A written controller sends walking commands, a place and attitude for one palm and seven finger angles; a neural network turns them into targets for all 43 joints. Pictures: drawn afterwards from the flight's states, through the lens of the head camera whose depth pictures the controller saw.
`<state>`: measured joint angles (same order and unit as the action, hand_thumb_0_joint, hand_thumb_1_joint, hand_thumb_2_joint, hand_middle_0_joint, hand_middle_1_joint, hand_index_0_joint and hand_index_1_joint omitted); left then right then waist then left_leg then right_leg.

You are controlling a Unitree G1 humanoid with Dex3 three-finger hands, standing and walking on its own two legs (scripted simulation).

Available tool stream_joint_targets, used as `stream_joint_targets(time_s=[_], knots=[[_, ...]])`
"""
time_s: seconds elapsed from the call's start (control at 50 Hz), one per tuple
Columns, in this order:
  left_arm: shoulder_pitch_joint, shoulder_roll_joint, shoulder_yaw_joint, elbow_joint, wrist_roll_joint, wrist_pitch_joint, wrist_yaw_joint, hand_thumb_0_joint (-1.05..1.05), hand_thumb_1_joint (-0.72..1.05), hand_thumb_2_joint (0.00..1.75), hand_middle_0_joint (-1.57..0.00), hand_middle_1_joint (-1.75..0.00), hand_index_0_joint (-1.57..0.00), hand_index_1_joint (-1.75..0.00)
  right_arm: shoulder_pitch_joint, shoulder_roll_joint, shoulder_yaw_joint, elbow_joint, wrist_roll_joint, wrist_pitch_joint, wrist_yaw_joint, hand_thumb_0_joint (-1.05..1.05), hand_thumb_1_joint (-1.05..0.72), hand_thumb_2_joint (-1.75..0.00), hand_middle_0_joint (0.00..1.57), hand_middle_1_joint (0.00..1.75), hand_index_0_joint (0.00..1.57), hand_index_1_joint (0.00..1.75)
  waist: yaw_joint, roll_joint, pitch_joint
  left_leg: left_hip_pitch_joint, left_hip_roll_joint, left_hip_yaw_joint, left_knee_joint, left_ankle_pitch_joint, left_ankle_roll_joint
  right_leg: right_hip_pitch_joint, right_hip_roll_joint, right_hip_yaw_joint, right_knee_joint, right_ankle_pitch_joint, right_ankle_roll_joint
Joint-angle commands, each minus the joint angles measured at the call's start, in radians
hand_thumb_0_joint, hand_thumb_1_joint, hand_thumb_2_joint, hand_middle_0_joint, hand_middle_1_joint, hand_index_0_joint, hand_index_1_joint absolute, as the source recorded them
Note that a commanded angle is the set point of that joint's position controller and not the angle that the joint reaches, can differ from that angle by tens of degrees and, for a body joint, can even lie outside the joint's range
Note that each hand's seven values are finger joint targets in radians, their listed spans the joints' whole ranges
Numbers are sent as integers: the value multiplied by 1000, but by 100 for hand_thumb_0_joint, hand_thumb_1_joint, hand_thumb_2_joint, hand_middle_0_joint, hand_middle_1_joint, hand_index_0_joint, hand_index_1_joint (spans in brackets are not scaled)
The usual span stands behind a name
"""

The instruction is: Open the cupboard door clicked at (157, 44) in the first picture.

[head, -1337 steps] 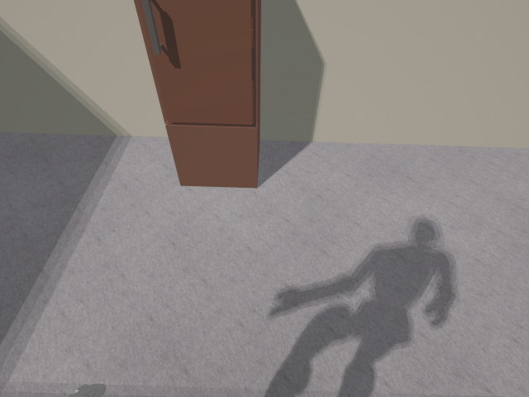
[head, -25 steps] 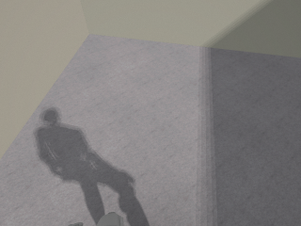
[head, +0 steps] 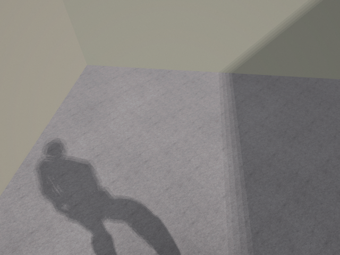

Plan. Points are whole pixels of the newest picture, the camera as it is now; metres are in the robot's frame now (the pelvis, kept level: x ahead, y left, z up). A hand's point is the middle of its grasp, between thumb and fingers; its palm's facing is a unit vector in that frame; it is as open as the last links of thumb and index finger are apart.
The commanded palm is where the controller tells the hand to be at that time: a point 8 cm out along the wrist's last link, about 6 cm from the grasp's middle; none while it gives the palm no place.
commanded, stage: turn to face it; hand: left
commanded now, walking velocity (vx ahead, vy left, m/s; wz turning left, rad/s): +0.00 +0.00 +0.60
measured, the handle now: out of the picture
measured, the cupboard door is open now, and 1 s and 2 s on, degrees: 51 51 51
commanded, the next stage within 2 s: none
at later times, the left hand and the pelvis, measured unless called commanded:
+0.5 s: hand (99, 251) +0.16 +0.20 -0.15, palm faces +0.31 -0.92 -0.25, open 7.3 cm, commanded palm none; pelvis +0.12 -0.02 +0.01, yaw +17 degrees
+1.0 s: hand out of the picture +0.04 +0.11 -0.17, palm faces +0.63 -0.74 -0.24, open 7.4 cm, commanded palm none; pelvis +0.15 -0.05 +0.00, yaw +38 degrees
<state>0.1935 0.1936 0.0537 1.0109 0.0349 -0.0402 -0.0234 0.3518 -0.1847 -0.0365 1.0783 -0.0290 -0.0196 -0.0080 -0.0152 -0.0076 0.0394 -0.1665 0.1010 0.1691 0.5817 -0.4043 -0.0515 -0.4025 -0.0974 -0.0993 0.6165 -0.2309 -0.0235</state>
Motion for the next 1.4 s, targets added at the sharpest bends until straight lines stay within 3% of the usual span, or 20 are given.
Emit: stream_joint_targets(time_s=[0.0, 0.08, 0.22, 0.26, 0.28, 0.38, 0.5, 0.54, 0.56, 0.66, 0.88, 0.92, 0.94, 0.96, 0.98, 1.06, 1.24, 1.28, 1.3, 1.38], knots=[[229, 212, 44, 38, -13, -19, 33, 0, 90, 90, -20, -30, -20, -30, -58, -48, -16, -82, 17, -1, -1, 0, -90, -90, 20, 30, 20, 30, 108, -309, -95, -427, -35, -109, 473, -228, 30, 409, -363, 442, -357, 197, -161], [82, 127, 28, -9, -10, -3, 55, 0, 90, 90, -20, -30, -20, -30, -71, -21, -12, -65, 22, 17, 4, 0, -90, -90, 20, 30, 20, 30, 38, -152, -92, -355, 4, -120, 434, -113, 13, 324, -301, 73, -246, 553, -118], [9, 140, 41, -61, -22, 20, 50, 0, 90, 90, -20, -30, -20, -30, 18, -60, -22, -85, 7, 31, 27, 0, -90, -90, 20, 30, 20, 30, -35, -28, -89, -31, -36, -34, -78, 298, 32, 168, -226, -124, -15, 273, 6], [-23, 70, 24, -134, -33, 38, 48, 0, 90, 90, -20, -30, -20, -30, 105, -250, -67, -103, -7, 25, 7, 0, -90, -90, 20, 30, 20, 30, -91, 373, -140, 98, 349, -585, -226, 800, 271, -140, -3, -73, 414, -500, 109], [-79, 91, 25, -172, -21, 46, 49, 0, 90, 90, -20, -30, -20, -30, 109, -273, -71, -110, -9, 30, -1, 0, -90, -90, 20, 30, 20, 30, -95, 195, -124, 21, 363, -594, -230, 579, 305, -137, 7, 40, 530, -459, 89], [-65, 72, 32, -134, -23, 50, 35, 0, 90, 90, -20, -30, -20, -30, -85, -206, -59, -171, -6, 13, -16, 0, -90, -90, 20, 30, 20, 30, -14, 162, -107, -5, 182, -378, -191, 660, 207, -146, 15, 83, 446, -238, 102], [70, 94, 37, -131, -24, 43, 37, 0, 90, 90, -20, -30, -20, -30, -208, -234, -81, -226, 3, 44, -1, 0, -90, -90, 20, 30, 20, 30, 43, 148, -115, -181, 90, -360, -118, 394, 149, 204, 80, 21, -77, -45, 86], [124, 265, 70, -141, 2, 27, 52, 0, 90, 90, -20, -30, -20, -30, -240, -121, -67, -278, 17, 51, 16, 0, -90, -90, 20, 30, 20, 30, 79, -332, -81, -474, -156, -130, 259, -125, 2, 355, -321, 448, -371, 31, -57], [109, 280, 59, -154, -6, 32, 52, 0, 90, 90, -20, -30, -20, -30, -259, -149, -72, -287, 9, 54, 23, 0, -90, -90, 20, 30, 20, 30, 84, -282, -67, -446, -120, -182, 498, -219, 17, 237, -413, 443, -369, 75, -134], [39, 149, 25, -169, -13, 16, 59, 0, 90, 90, -20, -30, -20, -30, -257, -109, -57, -230, 13, 75, 35, 0, -90, -90, 20, 30, 20, 30, 11, -184, -52, -444, -69, -155, 589, -20, -15, 318, -214, 90, -225, 578, -63], [113, 217, 54, -132, -9, 20, 53, 0, 90, 90, -20, -30, -20, -30, -300, -108, -35, -258, 18, 60, 37, 0, -90, -90, 20, 30, 20, 30, 32, -167, -95, -195, -95, -31, 61, 20, 29, 382, -284, -32, -89, 690, -63], [78, 220, 55, -145, -20, 23, 44, 0, 90, 90, -20, -30, -20, -30, -170, -165, -53, -232, 9, 51, 34, 0, -90, -90, 20, 30, 20, 30, -48, -67, -157, 93, -61, -68, -124, 278, 69, 200, -251, -106, 125, 517, 13], [61, 159, 45, -178, -26, 28, 36, 0, 90, 90, -20, -30, -20, -30, -103, -281, -83, -225, 0, 44, 29, 0, -90, -90, 20, 30, 20, 30, -79, 220, -204, 283, 208, -425, -164, 601, 193, -84, -102, -133, 368, -89, 91], [-2, 137, 29, -227, -20, 40, 40, 0, 90, 90, -20, -30, -20, -30, -46, -347, -96, -210, 8, 54, 21, 0, -90, -90, 20, 30, 20, 30, -106, 285, -187, 251, 366, -572, -194, 809, 321, -211, -33, -27, 529, -453, 107], [-36, 148, 33, -241, -14, 53, 46, 0, 90, 90, -20, -30, -20, -30, -52, -334, -95, -212, 9, 52, 12, 0, -90, -90, 20, 30, 20, 30, -96, 157, -162, 188, 353, -548, -193, 673, 326, -243, -38, 53, 575, -415, 107], [0, 131, 43, -171, -15, 69, 32, 0, 90, 90, -20, -30, -20, -30, -231, -251, -71, -252, 2, 39, -4, 0, -90, -90, 20, 30, 20, 30, 3, 166, -62, -51, 159, -384, -238, 434, 217, -147, -18, 92, 520, -213, 108], [93, 138, 46, -176, -18, 47, 35, 0, 90, 90, -20, -30, -20, -30, -263, -239, -86, -262, 7, 55, 10, 0, -90, -90, 20, 30, 20, 30, 60, 133, -68, -266, 44, -399, -122, 223, 140, 259, 69, 37, -97, -27, 83], [136, 289, 74, -180, 2, 31, 51, 0, 90, 90, -20, -30, -20, -30, -251, -121, -69, -297, 17, 54, 19, 0, -90, -90, 20, 30, 20, 30, 92, -314, -89, -489, -180, -163, 326, -175, 15, 381, -361, 478, -361, -9, -78], [111, 276, 63, -188, -8, 32, 56, 0, 90, 90, -20, -30, -20, -30, -258, -158, -75, -294, 9, 58, 20, 0, -90, -90, 20, 30, 20, 30, 83, -267, -90, -455, -120, -222, 550, -205, 28, 273, -408, 456, -354, 25, -140], [-37, 173, 35, -223, -7, 36, 60, 0, 90, 90, -20, -30, -20, -30, -224, -117, -62, -245, 13, 75, 36, 0, -90, -90, 20, 30, 20, 30, 0, -213, -49, -388, -63, -157, 584, -59, -5, 216, -238, 109, -252, 311, -81]])
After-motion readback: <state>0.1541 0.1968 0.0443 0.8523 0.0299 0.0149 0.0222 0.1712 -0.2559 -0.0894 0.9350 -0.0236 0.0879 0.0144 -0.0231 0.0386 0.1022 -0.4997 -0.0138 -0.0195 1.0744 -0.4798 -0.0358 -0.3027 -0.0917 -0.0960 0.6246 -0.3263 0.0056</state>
